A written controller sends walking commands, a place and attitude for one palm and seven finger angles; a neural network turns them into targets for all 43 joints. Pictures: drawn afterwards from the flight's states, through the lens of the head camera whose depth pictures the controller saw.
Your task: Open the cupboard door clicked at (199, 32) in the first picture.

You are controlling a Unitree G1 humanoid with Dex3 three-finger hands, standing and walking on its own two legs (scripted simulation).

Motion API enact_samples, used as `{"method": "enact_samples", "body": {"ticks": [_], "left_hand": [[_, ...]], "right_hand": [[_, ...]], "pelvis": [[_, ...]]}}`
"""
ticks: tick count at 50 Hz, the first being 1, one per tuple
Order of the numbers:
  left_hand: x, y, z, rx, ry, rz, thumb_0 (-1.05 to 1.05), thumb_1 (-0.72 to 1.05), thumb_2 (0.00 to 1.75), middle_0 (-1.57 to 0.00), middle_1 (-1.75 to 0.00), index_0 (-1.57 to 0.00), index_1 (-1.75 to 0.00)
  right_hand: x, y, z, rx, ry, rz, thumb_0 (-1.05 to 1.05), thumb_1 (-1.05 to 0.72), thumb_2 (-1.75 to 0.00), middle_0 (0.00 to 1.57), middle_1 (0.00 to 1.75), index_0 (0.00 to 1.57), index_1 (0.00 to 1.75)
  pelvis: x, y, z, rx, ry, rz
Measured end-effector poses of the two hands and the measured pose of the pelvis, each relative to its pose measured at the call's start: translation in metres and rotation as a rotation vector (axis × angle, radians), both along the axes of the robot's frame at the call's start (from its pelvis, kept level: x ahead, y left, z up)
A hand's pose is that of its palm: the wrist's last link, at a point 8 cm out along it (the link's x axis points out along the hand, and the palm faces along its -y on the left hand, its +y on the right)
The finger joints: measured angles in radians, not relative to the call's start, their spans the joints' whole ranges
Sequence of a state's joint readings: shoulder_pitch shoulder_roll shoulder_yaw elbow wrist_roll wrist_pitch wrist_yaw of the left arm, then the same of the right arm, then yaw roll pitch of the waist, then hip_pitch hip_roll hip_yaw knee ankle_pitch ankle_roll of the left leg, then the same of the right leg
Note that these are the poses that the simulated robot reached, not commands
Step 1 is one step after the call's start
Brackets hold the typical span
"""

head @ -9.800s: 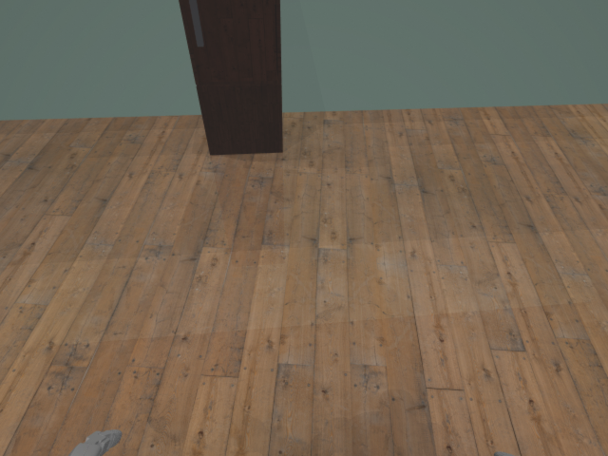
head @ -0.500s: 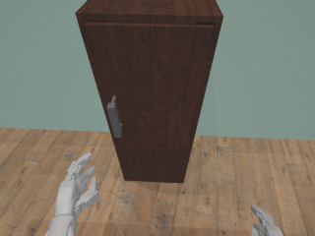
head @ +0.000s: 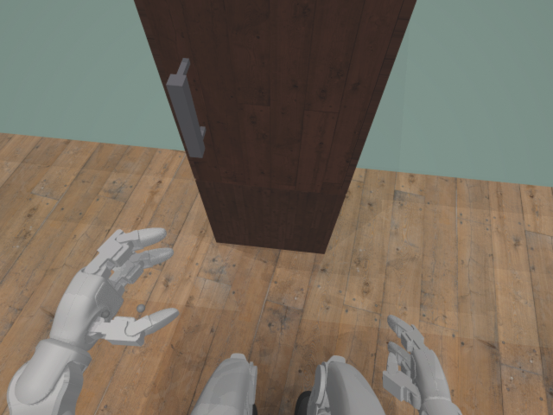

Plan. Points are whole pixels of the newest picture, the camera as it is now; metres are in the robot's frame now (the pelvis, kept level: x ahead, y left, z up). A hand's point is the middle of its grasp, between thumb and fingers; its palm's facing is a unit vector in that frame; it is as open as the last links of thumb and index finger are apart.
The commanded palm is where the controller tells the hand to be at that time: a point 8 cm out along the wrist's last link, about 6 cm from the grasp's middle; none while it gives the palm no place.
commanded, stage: raise the hand with hooked fingers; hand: left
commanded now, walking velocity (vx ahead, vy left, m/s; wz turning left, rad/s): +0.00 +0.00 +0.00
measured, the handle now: (191, 111) +0.58 +0.20 +0.03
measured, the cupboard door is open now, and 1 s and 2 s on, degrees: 0 0 0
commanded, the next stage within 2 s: move the hooked fingers beside the handle in 1.34 s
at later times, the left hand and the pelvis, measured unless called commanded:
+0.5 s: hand (81, 288) +0.25 +0.26 +0.06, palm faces -0.02 -1.00 -0.06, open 13.4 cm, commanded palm +0.24 +0.32 +0.05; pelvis +0.00 +0.02 +0.02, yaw -1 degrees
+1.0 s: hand (52, 258) +0.29 +0.32 +0.05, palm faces -0.07 -1.00 -0.05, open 14.0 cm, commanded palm +0.27 +0.36 +0.05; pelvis +0.00 +0.05 +0.02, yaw -1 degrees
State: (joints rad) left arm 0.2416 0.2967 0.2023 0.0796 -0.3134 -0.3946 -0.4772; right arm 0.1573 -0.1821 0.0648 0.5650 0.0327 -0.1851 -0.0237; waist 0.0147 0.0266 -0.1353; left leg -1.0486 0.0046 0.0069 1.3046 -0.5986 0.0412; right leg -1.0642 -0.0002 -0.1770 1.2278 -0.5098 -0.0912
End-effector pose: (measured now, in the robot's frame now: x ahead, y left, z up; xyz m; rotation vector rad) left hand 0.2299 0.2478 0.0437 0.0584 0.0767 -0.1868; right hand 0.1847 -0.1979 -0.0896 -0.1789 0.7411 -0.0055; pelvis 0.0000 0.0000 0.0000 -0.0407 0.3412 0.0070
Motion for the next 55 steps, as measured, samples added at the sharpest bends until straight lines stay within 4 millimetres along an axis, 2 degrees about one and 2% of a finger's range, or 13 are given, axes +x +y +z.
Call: {"method": "enact_samples", "body": {"ticks": [3,7,11,15,18,21,24,27,33,42,46,55], "left_hand": [[0.003,0.009,-0.005,-0.039,0.105,0.052,0.0,0.14,0.58,-0.25,-0.79,-0.26,-0.79],[-0.009,0.029,0.012,-0.016,0.057,0.205,0.0,0.05,0.54,-0.26,-0.85,-0.27,-0.85],[-0.018,0.045,0.02,0.039,-0.035,0.251,0.0,-0.04,0.5,-0.27,-0.91,-0.27,-0.91],[-0.015,0.047,0.002,0.031,-0.024,0.17,0.0,-0.14,0.46,-0.27,-0.97,-0.27,-0.97],[-0.008,0.045,-0.007,0.006,0.001,0.105,0.0,-0.21,0.43,-0.27,-1.01,-0.28,-1.01],[-0.001,0.049,0.0,-0.004,-0.023,0.097,-0.01,-0.28,0.4,-0.28,-1.06,-0.29,-1.06],[0.003,0.062,0.013,0.0,-0.068,0.143,-0.01,-0.35,0.37,-0.29,-1.1,-0.3,-1.1],[0.007,0.078,0.018,0.006,-0.077,0.19,-0.01,-0.41,0.35,-0.29,-1.14,-0.3,-1.14],[0.013,0.096,0.004,0.01,0.01,0.164,-0.01,-0.47,0.32,-0.3,-1.18,-0.3,-1.18],[0.036,0.117,0.011,0.017,-0.053,0.149,-0.01,-0.5,0.31,-0.3,-1.2,-0.31,-1.2],[0.044,0.128,0.011,0.014,-0.027,0.148,-0.01,-0.5,0.31,-0.3,-1.2,-0.3,-1.2],[0.041,0.122,0.006,0.005,-0.003,0.129,-0.01,-0.5,0.3,-0.3,-1.2,-0.3,-1.2]], "right_hand": [[-0.028,-0.015,0.007,-0.016,0.047,-0.082,0.02,-0.9,-0.9,0.2,0.3,0.21,0.3],[-0.05,-0.038,0.023,-0.077,0.064,-0.144,0.02,-0.9,-0.9,0.2,0.3,0.2,0.3],[-0.055,-0.055,0.03,-0.148,0.057,-0.131,0.02,-0.91,-0.9,0.2,0.3,0.2,0.3],[-0.046,-0.062,0.034,-0.194,0.022,-0.113,0.02,-0.91,-0.9,0.2,0.3,0.2,0.3],[-0.037,-0.058,0.039,-0.205,-0.018,-0.106,0.02,-0.91,-0.9,0.2,0.3,0.2,0.3],[-0.027,-0.048,0.046,-0.194,-0.056,-0.096,0.02,-0.91,-0.9,0.2,0.3,0.2,0.3],[-0.019,-0.033,0.051,-0.169,-0.077,-0.073,0.02,-0.91,-0.9,0.2,0.3,0.2,0.3],[-0.013,-0.019,0.05,-0.144,-0.081,-0.042,0.01,-0.91,-0.9,0.2,0.3,0.2,0.3],[-0.01,-0.002,0.043,-0.128,-0.054,-0.003,0.01,-0.9,-0.9,0.2,0.3,0.2,0.3],[-0.024,-0.004,0.035,-0.169,0.021,-0.016,0.01,-0.9,-0.9,0.2,0.3,0.2,0.3],[-0.031,-0.009,0.035,-0.178,0.049,-0.035,0.01,-0.9,-0.9,0.2,0.3,0.2,0.3],[-0.04,-0.014,0.041,-0.191,0.059,-0.047,0.01,-0.91,-0.9,0.2,0.3,0.2,0.3]], "pelvis": [[0.001,0.001,0.009,0.01,-0.01,-0.015],[0.003,0.004,0.019,0.014,-0.022,-0.024],[0.001,0.007,0.019,0.009,-0.021,-0.011],[-0.003,0.011,0.013,0.002,-0.017,-0.005],[-0.005,0.014,0.011,-0.003,-0.021,-0.008],[-0.004,0.017,0.014,-0.007,-0.029,-0.011],[-0.003,0.021,0.017,-0.01,-0.034,-0.009],[-0.001,0.024,0.018,-0.014,-0.032,-0.004],[0.0,0.032,0.017,-0.023,-0.019,0.001],[0.002,0.041,0.015,-0.033,-0.004,-0.003],[0.002,0.044,0.015,-0.035,0.006,-0.005],[0.004,0.048,0.018,-0.035,0.012,-0.011]]}}
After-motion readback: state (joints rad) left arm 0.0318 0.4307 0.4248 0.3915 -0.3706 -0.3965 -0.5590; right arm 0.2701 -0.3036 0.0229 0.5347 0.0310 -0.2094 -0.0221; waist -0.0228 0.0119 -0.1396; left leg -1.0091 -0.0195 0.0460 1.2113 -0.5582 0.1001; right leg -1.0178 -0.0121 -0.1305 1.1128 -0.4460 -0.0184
